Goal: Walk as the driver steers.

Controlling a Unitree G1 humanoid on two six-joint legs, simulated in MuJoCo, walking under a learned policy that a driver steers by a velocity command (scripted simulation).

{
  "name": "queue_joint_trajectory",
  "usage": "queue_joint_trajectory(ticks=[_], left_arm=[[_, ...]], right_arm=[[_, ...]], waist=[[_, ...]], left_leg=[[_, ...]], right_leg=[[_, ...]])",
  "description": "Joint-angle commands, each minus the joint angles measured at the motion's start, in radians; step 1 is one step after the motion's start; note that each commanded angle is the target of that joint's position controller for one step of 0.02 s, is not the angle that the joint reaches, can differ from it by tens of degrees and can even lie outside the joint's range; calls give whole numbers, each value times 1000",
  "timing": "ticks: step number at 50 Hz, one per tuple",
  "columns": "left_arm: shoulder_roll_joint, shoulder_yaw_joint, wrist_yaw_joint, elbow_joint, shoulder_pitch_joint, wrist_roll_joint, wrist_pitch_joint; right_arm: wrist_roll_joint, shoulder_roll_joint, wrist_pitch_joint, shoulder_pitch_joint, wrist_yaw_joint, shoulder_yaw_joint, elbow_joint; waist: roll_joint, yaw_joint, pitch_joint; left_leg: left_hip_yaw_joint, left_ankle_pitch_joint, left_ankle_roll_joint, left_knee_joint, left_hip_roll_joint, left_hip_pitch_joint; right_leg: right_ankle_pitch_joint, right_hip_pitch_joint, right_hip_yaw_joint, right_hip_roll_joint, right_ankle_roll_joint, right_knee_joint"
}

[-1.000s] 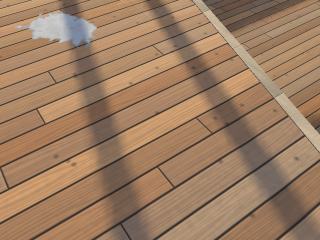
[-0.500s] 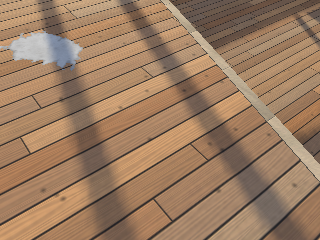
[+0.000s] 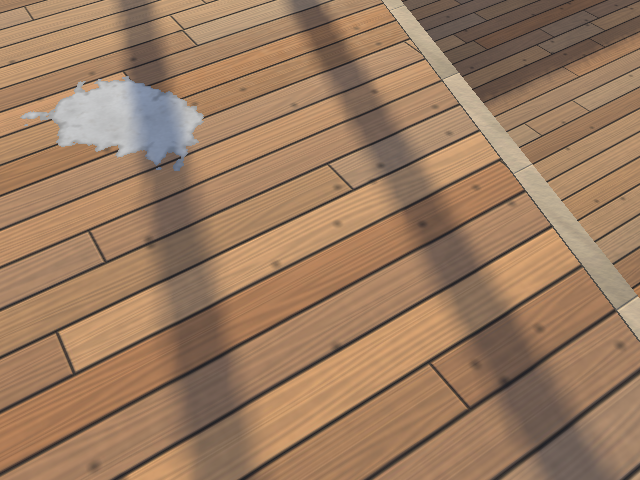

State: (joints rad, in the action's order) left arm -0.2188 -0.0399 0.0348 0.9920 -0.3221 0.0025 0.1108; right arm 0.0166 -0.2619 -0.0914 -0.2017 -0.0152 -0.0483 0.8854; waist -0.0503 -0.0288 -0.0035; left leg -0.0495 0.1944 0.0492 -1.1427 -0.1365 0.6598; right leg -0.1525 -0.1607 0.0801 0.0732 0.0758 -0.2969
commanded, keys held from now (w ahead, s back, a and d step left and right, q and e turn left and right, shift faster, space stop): w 1.00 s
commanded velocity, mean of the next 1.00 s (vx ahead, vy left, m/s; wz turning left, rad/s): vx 0.50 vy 0.00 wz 0.00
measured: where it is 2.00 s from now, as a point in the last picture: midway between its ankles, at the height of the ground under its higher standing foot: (343, 262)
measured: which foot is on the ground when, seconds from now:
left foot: up 0.00-0.28, down 0.30-0.90, up 0.92-1.00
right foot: down 0.00-0.30, up 0.32-0.86, down 0.88-1.00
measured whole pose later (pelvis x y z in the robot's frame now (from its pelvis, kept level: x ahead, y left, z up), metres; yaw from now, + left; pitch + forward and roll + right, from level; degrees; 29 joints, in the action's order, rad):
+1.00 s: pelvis +0.56 +0.01 -0.01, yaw +0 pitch +1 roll +0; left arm -0.24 -0.06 0.03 0.92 -0.14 -0.01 0.10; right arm 0.03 -0.25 -0.10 -0.31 0.00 -0.06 0.98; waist -0.03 0.00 -0.03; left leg -0.03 0.38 0.05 -1.18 -0.04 0.37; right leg -0.15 -0.37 0.06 0.02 0.06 -0.49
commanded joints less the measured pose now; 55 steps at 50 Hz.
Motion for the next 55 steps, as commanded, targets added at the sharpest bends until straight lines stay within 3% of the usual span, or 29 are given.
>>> queue_joint_trajectory(ticks=[1,5,10,12,13,14,15,16,17,18,19,20,22,24,26,33,39,41,42,43,44,45,46,47,48,49,51,53,55], left_arm=[[-125,-18,-19,-45,28,0,14],[-159,-22,-34,-33,-37,-15,1],[-174,-32,-40,5,-106,-27,-19],[-186,-39,-43,4,-88,-26,-30],[-193,-40,-43,-1,-64,-23,-36],[-175,-34,-42,-7,-47,-17,-43],[-138,-16,-42,-30,-52,-1,-44],[9,26,-28,-33,-185,-5,-21],[-78,8,-24,-18,-149,-28,6],[-154,-11,-22,-52,-49,-51,22],[-159,-12,-30,-71,19,-49,26],[-148,-18,-37,-75,53,-32,20],[-110,-23,-40,-67,14,-23,-9],[-84,-23,-42,-63,9,-22,-28],[-88,-27,-45,-87,81,-14,-36],[-69,-23,-31,-150,317,-15,-26],[-75,-17,1,-201,440,-26,-10],[-97,-24,9,-198,402,-27,-3],[-120,-36,8,-183,339,-26,-1],[-154,-58,4,-139,201,-23,0],[-214,-83,-4,-85,7,-17,-1],[-313,-108,-10,-56,-142,0,-7],[-256,-85,-8,-52,-142,-7,-9],[-197,-66,-7,-63,-56,-16,-5],[-158,-53,-7,-89,42,-16,-5],[-125,-42,-2,-99,113,-8,-3],[-89,-31,3,-91,147,6,3],[-112,-35,-4,-69,111,3,7],[-144,-41,-18,-54,74,3,8]], right_arm=[[-12,-30,5,-37,-1,-8,-42],[-4,-12,-6,138,14,3,-88],[6,-33,-15,253,44,3,-137],[6,-58,-21,217,53,-7,-138],[5,-82,-24,146,52,-20,-122],[4,-123,-25,-14,48,-45,-72],[-5,-201,-23,-213,39,-71,-27],[-17,-287,-19,-303,44,-89,1],[-15,-185,-22,-289,46,-61,-5],[-11,-138,-26,-196,44,-46,-20],[-12,-109,-25,-99,43,-34,-44],[-18,-81,-26,-44,47,-26,-49],[-27,-47,-31,-32,53,-17,-33],[-22,-67,-35,-66,48,-22,-9],[-22,-96,-34,-96,36,-30,5],[-9,-111,-16,-194,10,-31,50],[-1,-122,7,-252,2,-42,99],[2,-135,14,-230,-1,-49,100],[2,-145,18,-207,-2,-51,95],[1,-136,23,-184,-1,-47,90],[-8,-108,25,-175,0,-34,74],[-15,-3,8,-283,11,-2,63],[-3,-2,-19,-277,16,3,74],[26,-91,-36,-189,20,-21,48],[32,-109,-42,-116,16,-24,25],[18,-104,-37,-79,7,-30,20],[5,-66,-8,-117,-1,-37,30],[2,-38,11,-126,-4,-36,31],[-5,-50,17,-53,-6,-41,5]], waist=[[91,49,-52],[89,-10,-68],[99,-37,-95],[114,-4,-68],[126,41,-23],[116,118,69],[27,184,220],[-256,124,359],[-194,143,387],[-136,128,237],[-38,97,160],[10,68,97],[-23,18,74],[-14,4,43],[2,13,6],[-9,78,-56],[-18,100,-100],[-33,68,-73],[-49,29,-32],[-44,-42,45],[-2,-115,174],[225,-95,331],[294,-92,399],[237,-81,258],[169,-52,157],[104,-18,84],[136,38,48],[131,51,22],[108,42,-10]], left_leg=[[-4,-149,-27,137,-38,50],[44,-305,-32,438,11,4],[38,-226,-2,585,36,25],[53,-146,27,616,60,-52],[81,-120,45,628,92,-163],[111,-120,71,636,131,-368],[-49,-132,132,618,-8,-682],[-544,70,299,739,-245,-1047],[-699,130,286,846,-256,-1058],[-543,72,230,847,-226,-936],[-402,-51,204,861,-191,-784],[-305,-147,188,891,-150,-652],[-205,-195,175,948,-99,-543],[-148,-237,189,987,-88,-504],[-121,-253,195,1016,-92,-512],[-24,-201,150,1046,-60,-577],[-21,-248,140,972,-125,-737],[-18,-369,124,913,-137,-762],[-4,-529,112,843,-126,-756],[33,-672,89,688,-82,-720],[71,-583,54,438,-26,-560],[109,-154,-25,21,134,-140],[-44,368,-22,-160,194,14],[-77,328,2,-232,127,108],[-41,231,16,-200,68,105],[-22,149,15,-133,27,58],[-27,74,13,-43,-17,-65],[-12,37,0,10,-24,-72],[-9,-48,-21,106,-30,2]], right_leg=[[228,-59,-178,-266,171,190],[181,-2,-133,-248,134,197],[157,181,-153,-324,118,127],[263,224,-155,-341,99,62],[423,224,-136,-326,84,-23],[557,185,-95,-272,60,-210],[389,-6,-43,-208,22,-524],[-204,-425,-45,-13,-47,-906],[-390,-544,-204,-33,-29,-1053],[-324,-612,-199,-88,-8,-1079],[-228,-578,-170,-146,-4,-1037],[-169,-535,-158,-180,-7,-970],[-109,-432,-161,-215,-10,-888],[-81,-434,-146,-221,-21,-830],[-3,-508,-142,-228,-39,-740],[264,-539,-99,-186,-58,-375],[169,-555,-88,-162,-24,-242],[100,-468,-69,-138,2,-216],[79,-358,-41,-106,18,-208],[86,-170,-11,-68,42,-192],[100,129,-91,-137,89,-223],[-41,541,-532,-403,243,-180],[-124,586,-822,-473,276,-12],[-158,472,-695,-438,218,2],[-98,313,-548,-404,181,20],[-21,158,-444,-363,160,57],[41,2,-329,-304,140,118],[101,-45,-270,-290,156,157],[159,-29,-241,-293,164,179]])
Next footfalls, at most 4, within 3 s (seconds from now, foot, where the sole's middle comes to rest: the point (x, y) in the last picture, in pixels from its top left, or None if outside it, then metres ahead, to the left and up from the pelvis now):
0.30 left None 0.36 0.16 -0.78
0.88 right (388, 409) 0.67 -0.08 -0.78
1.44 left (289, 292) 0.99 0.16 -0.78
2.02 right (396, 216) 1.26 -0.13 -0.78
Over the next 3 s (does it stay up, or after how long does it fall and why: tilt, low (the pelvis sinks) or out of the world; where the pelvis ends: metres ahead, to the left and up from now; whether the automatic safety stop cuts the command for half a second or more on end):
stays up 1.67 0.00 0.00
